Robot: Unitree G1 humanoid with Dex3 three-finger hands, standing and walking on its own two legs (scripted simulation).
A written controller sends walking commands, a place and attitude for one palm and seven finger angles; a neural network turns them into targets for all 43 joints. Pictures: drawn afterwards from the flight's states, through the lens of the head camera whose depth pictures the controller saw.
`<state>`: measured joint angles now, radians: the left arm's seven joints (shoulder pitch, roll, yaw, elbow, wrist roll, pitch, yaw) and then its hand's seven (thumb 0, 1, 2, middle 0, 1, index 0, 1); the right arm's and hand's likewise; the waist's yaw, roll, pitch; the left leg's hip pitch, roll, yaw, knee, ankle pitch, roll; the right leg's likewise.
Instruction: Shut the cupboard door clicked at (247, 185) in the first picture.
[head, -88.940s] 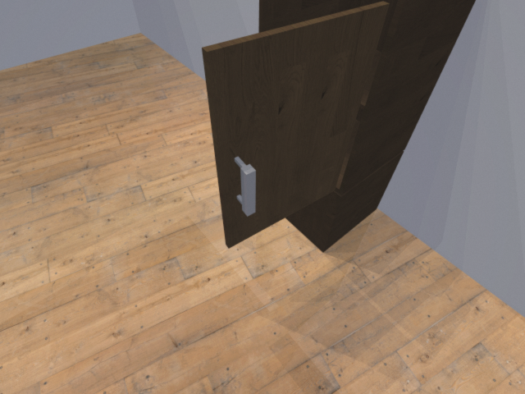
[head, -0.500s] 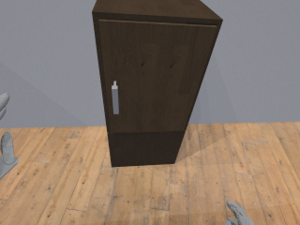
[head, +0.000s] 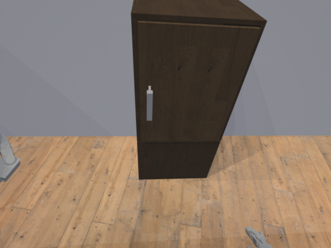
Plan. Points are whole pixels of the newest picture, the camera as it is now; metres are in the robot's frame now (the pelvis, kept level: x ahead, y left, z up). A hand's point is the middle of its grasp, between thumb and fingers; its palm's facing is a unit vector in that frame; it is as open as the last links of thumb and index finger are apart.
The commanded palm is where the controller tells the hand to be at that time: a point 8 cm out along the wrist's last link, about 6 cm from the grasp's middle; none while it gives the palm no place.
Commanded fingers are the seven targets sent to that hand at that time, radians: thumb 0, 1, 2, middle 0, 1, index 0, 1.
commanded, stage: stop stepping back and stand still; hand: left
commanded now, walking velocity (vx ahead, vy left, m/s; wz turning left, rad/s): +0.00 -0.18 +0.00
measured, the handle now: (149, 103) +0.70 +0.10 -0.06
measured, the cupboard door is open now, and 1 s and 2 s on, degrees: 0 0 0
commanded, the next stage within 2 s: let the arm hang, fingers relaxed in 0.12 s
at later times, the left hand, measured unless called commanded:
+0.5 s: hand out of the picture +0.11 +0.15 -0.16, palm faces +0.01 -0.99 -0.14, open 7.3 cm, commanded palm none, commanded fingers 0.00 0.90 0.90 -0.20 -0.30 -0.20 -0.30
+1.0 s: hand out of the picture -0.03 +0.16 -0.16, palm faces +0.04 -0.98 -0.18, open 7.4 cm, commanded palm none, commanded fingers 0.00 0.90 0.90 -0.20 -0.30 -0.20 -0.30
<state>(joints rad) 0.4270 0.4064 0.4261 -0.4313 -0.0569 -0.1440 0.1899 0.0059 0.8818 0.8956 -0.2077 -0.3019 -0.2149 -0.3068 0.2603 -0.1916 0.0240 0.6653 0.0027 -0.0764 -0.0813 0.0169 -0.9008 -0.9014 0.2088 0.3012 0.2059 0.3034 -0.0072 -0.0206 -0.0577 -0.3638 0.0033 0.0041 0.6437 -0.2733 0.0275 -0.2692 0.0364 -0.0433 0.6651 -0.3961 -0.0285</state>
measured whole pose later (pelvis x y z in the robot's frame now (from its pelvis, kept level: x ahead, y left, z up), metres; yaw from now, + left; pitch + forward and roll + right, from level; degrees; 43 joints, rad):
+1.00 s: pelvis +0.01 +0.00 +0.02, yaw -1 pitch -3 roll +0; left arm 0.36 0.12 0.00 1.16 0.01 0.01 0.03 0.00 0.91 0.90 -0.19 -0.30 -0.20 -0.30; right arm 0.30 -0.13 0.01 1.13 -0.02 0.02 -0.04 0.01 -0.91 -0.90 0.20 0.30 0.20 0.30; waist 0.00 0.02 0.02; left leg -0.20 0.00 0.03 0.41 -0.17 0.02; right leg -0.12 0.03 -0.05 0.40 -0.24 -0.04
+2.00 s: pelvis +0.02 +0.01 +0.02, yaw -1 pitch -1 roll +0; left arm 0.32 0.12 0.01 1.14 0.01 0.00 0.04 0.00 0.90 0.90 -0.19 -0.30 -0.20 -0.30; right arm 0.29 -0.13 0.01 1.12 -0.01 0.00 -0.04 0.01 -0.91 -0.90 0.20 0.30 0.20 0.30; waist -0.01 0.00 0.03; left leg -0.21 -0.03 0.05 0.40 -0.18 0.05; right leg -0.13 0.01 -0.03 0.40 -0.25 -0.02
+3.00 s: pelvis +0.05 +0.03 +0.02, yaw -1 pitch -1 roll +0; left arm 0.31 0.13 0.01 1.15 0.01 0.00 0.04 0.00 0.90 0.90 -0.19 -0.30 -0.20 -0.30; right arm 0.29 -0.13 0.02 1.13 -0.01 -0.01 -0.05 0.01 -0.91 -0.90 0.20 0.30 0.20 0.30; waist -0.01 -0.02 0.04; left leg -0.16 -0.05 0.06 0.38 -0.20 0.07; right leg -0.09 -0.02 -0.03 0.38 -0.27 0.01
